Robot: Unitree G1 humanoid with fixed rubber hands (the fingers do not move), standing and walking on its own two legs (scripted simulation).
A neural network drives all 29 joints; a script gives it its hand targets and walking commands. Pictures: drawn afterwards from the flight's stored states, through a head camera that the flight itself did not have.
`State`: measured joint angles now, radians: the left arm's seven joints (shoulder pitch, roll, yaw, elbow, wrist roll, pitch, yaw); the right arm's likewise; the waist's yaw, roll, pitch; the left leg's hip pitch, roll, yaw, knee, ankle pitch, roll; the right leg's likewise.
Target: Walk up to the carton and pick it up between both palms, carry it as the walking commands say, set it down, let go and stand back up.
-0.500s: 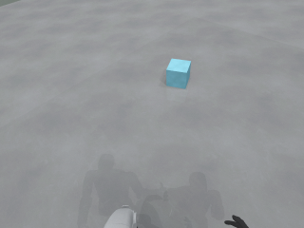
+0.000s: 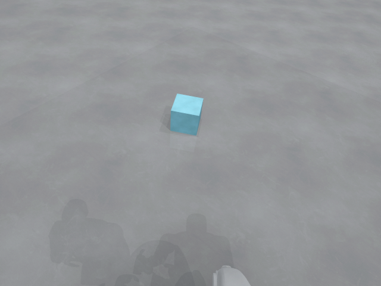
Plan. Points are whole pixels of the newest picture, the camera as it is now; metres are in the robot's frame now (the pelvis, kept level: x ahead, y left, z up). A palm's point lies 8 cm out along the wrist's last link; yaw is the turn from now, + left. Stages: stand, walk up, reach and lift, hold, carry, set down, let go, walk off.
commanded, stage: walk up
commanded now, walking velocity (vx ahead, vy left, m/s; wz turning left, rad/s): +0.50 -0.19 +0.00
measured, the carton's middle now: (186, 114) +1.33 -0.08 -0.68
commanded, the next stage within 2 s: none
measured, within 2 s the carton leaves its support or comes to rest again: neither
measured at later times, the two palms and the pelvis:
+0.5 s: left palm (114, 259) +0.21 +0.16 -0.11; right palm (301, 212) +0.34 -0.35 -0.15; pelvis +0.25 -0.10 +0.00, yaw +0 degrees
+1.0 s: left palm (114, 155) +0.54 +0.22 -0.15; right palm (272, 165) +0.48 -0.29 -0.12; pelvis +0.49 -0.03 +0.00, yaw -1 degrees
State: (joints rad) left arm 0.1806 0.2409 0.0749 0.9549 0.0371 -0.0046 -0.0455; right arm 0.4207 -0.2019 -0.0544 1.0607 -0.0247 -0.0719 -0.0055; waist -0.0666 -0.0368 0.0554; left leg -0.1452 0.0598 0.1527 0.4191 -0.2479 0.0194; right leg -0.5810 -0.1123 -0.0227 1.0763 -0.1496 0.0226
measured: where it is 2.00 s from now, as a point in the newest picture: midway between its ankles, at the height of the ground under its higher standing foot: (186, 190)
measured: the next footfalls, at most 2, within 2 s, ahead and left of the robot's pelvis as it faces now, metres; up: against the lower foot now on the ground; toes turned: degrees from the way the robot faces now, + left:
right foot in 0.26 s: +0.28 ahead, -0.20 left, +0.00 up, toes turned -8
left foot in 0.80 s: +0.55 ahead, +0.07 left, +0.00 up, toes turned +10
